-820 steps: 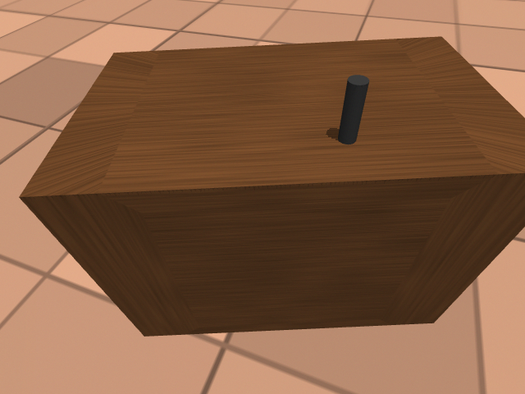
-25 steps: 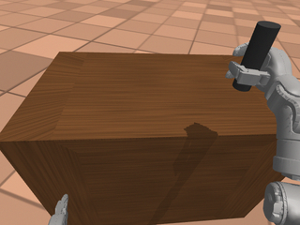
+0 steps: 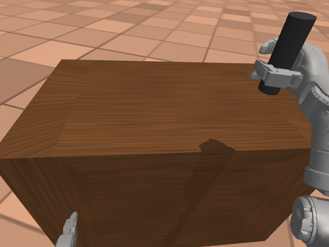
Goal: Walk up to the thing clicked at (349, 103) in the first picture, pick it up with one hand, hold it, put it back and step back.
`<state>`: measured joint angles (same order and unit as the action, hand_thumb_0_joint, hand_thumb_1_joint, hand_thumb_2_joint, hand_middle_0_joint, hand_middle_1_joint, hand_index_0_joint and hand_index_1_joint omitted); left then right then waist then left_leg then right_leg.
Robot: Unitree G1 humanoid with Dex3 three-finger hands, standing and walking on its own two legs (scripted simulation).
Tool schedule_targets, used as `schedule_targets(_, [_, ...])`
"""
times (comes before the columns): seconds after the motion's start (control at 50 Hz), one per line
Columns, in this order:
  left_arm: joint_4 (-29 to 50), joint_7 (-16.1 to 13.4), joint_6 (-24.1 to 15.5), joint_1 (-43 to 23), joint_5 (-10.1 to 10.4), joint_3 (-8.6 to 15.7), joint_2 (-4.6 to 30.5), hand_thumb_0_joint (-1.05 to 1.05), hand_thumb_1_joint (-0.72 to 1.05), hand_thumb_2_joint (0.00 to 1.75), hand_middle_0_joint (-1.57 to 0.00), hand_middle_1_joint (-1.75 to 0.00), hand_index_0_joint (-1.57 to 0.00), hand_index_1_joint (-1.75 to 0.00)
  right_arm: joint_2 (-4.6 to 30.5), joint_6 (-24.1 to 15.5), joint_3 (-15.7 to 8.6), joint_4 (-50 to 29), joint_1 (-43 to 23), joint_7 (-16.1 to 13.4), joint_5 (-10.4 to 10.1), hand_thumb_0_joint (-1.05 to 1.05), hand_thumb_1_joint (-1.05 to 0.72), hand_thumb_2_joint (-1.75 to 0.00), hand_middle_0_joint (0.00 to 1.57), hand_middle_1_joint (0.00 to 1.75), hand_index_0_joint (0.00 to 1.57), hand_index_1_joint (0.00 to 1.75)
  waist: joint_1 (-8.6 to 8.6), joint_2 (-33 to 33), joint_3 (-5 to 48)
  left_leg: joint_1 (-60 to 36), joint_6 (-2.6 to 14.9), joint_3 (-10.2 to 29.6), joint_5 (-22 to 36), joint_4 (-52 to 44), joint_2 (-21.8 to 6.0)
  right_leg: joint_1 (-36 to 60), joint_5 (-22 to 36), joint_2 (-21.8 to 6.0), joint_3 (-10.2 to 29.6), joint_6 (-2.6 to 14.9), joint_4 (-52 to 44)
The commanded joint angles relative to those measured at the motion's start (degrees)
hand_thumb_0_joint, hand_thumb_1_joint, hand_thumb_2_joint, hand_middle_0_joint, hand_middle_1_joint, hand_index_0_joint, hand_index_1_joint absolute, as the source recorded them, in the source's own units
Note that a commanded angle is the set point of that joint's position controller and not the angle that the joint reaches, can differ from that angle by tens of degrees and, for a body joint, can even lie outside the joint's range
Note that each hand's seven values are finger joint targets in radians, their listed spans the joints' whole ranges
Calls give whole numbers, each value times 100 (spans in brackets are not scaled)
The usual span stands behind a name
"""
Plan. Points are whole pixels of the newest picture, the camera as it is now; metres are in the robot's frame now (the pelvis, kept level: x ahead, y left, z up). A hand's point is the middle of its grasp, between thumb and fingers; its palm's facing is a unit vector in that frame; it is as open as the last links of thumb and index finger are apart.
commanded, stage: hold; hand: right
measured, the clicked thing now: (283, 57) +0.35 -0.18 +0.35
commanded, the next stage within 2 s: none
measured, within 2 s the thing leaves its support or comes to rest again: neither
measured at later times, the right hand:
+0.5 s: hand (272, 68) +0.35 -0.17 +0.32, palm faces +0.10 +0.99 -0.02, open 5.3 cm
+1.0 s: hand (272, 65) +0.35 -0.17 +0.33, palm faces +0.08 +1.00 -0.03, open 5.3 cm
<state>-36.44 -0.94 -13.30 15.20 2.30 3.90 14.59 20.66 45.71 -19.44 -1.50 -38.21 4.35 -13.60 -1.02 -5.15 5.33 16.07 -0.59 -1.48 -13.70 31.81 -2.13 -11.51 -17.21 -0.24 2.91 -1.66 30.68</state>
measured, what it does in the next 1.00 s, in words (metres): stands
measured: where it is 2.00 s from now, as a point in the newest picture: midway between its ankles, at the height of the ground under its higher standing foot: outside the picture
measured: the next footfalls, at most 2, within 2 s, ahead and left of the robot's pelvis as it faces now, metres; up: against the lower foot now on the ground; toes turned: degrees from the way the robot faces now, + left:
none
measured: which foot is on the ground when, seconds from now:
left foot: down 0.00-1.00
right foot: down 0.00-1.00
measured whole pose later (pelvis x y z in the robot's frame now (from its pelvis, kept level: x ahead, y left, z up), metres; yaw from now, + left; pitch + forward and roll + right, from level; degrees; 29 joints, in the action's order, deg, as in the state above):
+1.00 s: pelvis +0.00 +0.00 +0.00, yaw +0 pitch -2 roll +0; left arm -38.1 -0.7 -13.5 14.3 2.5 3.3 15.6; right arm 21.1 50.8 -20.5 -4.4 -38.5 4.5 -14.7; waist -0.9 -5.6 5.7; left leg 15.6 -0.6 -1.9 -14.1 31.6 -2.1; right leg -11.2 -17.5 -0.3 3.3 -1.6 30.6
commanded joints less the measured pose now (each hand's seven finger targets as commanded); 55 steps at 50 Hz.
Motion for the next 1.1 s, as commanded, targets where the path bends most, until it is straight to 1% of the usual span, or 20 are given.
schedule_targets(0.0, [830, -30, -382, -834, 52, 178, 624, 0, -55, 5, -4, -5, -4, -5, 1260, -285, -325, -1038, -2732, 21, -40, 0, -76, -131, 146, 144, 146, 144, 8, 474, 989, -339, -36, -271, 458, -600, 139, 86, 697, 190, -177, 250, -443])
schedule_targets(0.1, [750, -16, -385, -874, 54, 78, 590, 0, -55, 5, -4, -5, -4, -5, 1259, -79, -379, -994, -2592, 91, -61, 0, -76, -133, 147, 146, 147, 146, -41, 473, 822, -304, -52, -275, 537, -624, 128, 32, 797, 224, -192, 251, -440])
schedule_targets(0.12, [812, -23, -399, -878, 51, 251, 738, 0, -55, 5, -4, -5, -4, -5, 1324, -43, -442, -996, -2661, 77, -64, 0, -75, -133, 147, 146, 147, 146, 29, 503, 913, -308, -52, -266, 511, -640, 123, 73, 755, 222, -204, 254, -443])
schedule_targets(0.18, [845, -4, -400, -855, 66, 301, 789, 0, -55, 5, -4, -4, -4, -5, 1319, 21, -469, -1216, -2643, 81, -93, 0, -73, -132, 145, 145, 145, 145, 1, 583, 1053, -348, -47, -301, 688, -582, 141, 164, 973, 204, -179, 245, -414])
schedule_targets(0.24, [913, 29, -384, -931, 79, 59, 569, 0, -55, 5, -4, -4, -4, -5, 1272, 32, -472, -1467, -2650, 42, -117, 0, -72, -129, 144, 143, 144, 143, -95, 574, 1149, -445, -44, -293, 897, -533, 120, 166, 1202, 213, -187, 240, -329])
schedule_targets(0.3, [991, -4, -349, -952, 71, 333, 825, 0, -55, 5, -4, -4, -4, -5, 1408, 74, -623, -1517, -2577, -19, -132, 0, -71, -130, 144, 144, 144, 144, -46, 721, 1262, -490, -61, -300, 982, -524, 115, 208, 1284, 215, -188, 243, -302])
schedule_targets(0.34, [858, 10, -319, -883, 70, 140, 633, 0, -55, 5, -4, -4, -4, -5, 1298, 111, -524, -1408, -2459, -16, -94, 0, -70, -131, 144, 144, 144, 144, -81, 520, 1107, -447, -41, -285, 1064, -501, 107, 193, 1369, 209, -195, 228, -299])
schedule_targets(0.42, [926, 13, -310, -991, 61, 113, 641, 0, -55, 5, -5, -4, -4, -5, 1230, 129, -441, -1435, -2524, -49, -74, 0, -71, -132, 145, 145, 145, 145, -48, 508, 988, -388, -42, -288, 776, -546, 118, 89, 1080, 210, -190, 233, -374])
schedule_targets(0.46, [987, -24, -315, -988, 57, 246, 768, 0, -55, 5, -5, -5, -5, -5, 1289, 92, -445, -1539, -2565, -54, -50, 0, -71, -132, 145, 145, 145, 145, 20, 534, 1065, -355, -39, -286, 594, -579, 120, 145, 906, 209, -181, 247, -404])
schedule_targets(0.58, [942, 23, -344, -834, 81, 72, 615, 0, -55, 5, -5, -5, -4, -5, 1177, 44, -388, -1583, -2290, 38, -109, 0, -71, -132, 145, 145, 145, 145, -35, 360, 1106, -433, -21, -305, 1016, -489, 138, 202, 1363, 181, -162, 210, -349])
schedule_targets(0.66, [768, 35, -332, -800, 78, 119, 620, 0, -56, 5, -5, -5, -4, -5, 1287, -9, -453, -1828, -2520, 12, -109, 0, -69, -131, 144, 144, 144, 144, -52, 194, 1252, -457, 9, -301, 1110, -439, 146, 301, 1546, 158, -140, 175, -335])
schedule_targets(0.7, [910, 0, -367, -872, 81, 356, 865, 0, -55, 5, -5, -5, -5, -5, 1348, -1, -498, -1752, -2537, -7, -111, 0, -70, -132, 144, 144, 144, 144, 27, 322, 1255, -406, 0, -317, 1052, -456, 163, 357, 1502, 142, -132, 179, -346])
schedule_targets(0.8, [854, -2, -391, -1010, 67, 75, 654, 0, -55, 5, -5, -5, -5, -5, 1309, 33, -486, -1466, -2560, -30, -142, 0, -71, -132, 144, 144, 144, 144, -57, 531, 960, -388, -29, -301, 636, -587, 136, 99, 962, 189, -147, 239, -408])
schedule_targets(0.86, [825, -45, -406, -1006, 64, 265, 821, 0, -55, 5, -5, -5, -5, -5, 1364, 104, -515, -1145, -2469, -12, -111, 0, -72, -131, 144, 144, 144, 144, 14, 589, 855, -322, -55, -278, 591, -610, 125, 71, 867, 209, -190, 260, -401])
schedule_targets(0.88, [702, -11, -376, -894, 51, 132, 697, 0, -55, 5, -5, -5, -5, -5, 1329, 106, -462, -1167, -2525, -11, -96, 0, -71, -132, 144, 144, 144, 144, 12, 562, 835, -330, -49, -273, 546, -627, 117, 36, 824, 219, -183, 265, -401])
schedule_targets(0.92, [897, -19, -403, -1029, 62, 173, 775, 0, -55, 4, -5, -5, -5, -5, 1133, 145, -383, -1130, -2378, 16, -133, 0, -71, -133, 145, 145, 145, 145, -8, 710, 925, -405, -62, -278, 662, -628, 118, 69, 937, 219, -189, 274, -400])
schedule_targets(0.94, [725, 19, -373, -1000, 76, -64, 521, 0, -55, 4, -5, -5, -5, -5, 1147, 147, -378, -1325, -2343, 29, -146, 0, -71, -133, 146, 146, 146, 146, -116, 500, 855, -418, -43, -275, 584, -628, 101, -6, 892, 228, -196, 255, -399])
schedule_targets(0.96, [782, 11, -364, -956, 81, 68, 624, 0, -54, 4, -5, -5, -5, -5, 1132, 157, -389, -1259, -2305, 46, -150, 0, -70, -133, 145, 146, 146, 146, -50, 573, 956, -420, -42, -280, 702, -601, 126, 84, 1002, 206, -184, 258, -389])
schedule_targets(0.98, [840, 19, -347, -956, 80, 10, 581, 0, -55, 5, -5, -5, -5, -5, 1168, 142, -411, -1394, -2354, 49, -140, 0, -68, -133, 145, 146, 145, 146, -69, 514, 1062, -477, -32, -288, 826, -587, 122, 129, 1144, 202, -180, 240, -385])
schedule_targets(1.08, [1016, 20, -388, -1086, 63, 231, 815, 0, -55, 5, -5, -5, -4, -5, 1390, 105, -624, -1591, -2439, -56, -144, 0, -69, -133, 145, 146, 145, 146, -55, 574, 1071, -470, -39, -284, 613, -616, 126, 117, 911, 201, -197, 244, -426])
